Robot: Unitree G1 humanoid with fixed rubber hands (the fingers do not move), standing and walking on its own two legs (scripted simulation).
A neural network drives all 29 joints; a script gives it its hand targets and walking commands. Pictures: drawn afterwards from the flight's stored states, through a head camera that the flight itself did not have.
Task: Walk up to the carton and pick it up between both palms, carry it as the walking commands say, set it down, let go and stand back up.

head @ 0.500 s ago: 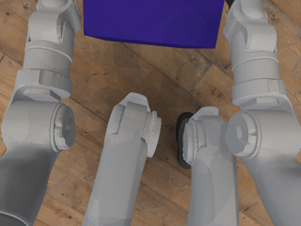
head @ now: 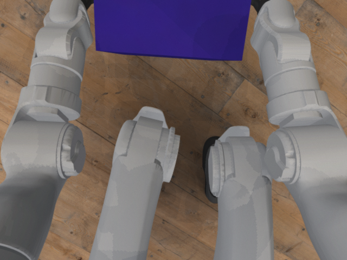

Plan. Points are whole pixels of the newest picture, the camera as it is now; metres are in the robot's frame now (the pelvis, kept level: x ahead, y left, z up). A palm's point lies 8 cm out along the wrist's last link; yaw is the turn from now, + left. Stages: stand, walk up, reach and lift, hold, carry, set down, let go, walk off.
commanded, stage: set down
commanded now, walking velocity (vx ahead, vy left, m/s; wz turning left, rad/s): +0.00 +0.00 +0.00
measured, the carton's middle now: (170, 17) +0.51 +0.10 -0.24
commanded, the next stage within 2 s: none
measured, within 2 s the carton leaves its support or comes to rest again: rests again in 0.40 s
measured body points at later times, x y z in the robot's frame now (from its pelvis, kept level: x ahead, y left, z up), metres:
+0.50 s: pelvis +0.00 +0.00 -0.01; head +0.35 +0.06 +0.25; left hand +0.50 +0.27 -0.18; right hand +0.56 -0.05 -0.17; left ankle +0.12 +0.11 -0.33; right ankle +0.11 -0.11 -0.33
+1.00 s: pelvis +0.02 +0.00 -0.02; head +0.36 +0.05 +0.27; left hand +0.50 +0.27 -0.19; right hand +0.56 -0.05 -0.18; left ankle +0.12 +0.11 -0.33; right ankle +0.11 -0.11 -0.33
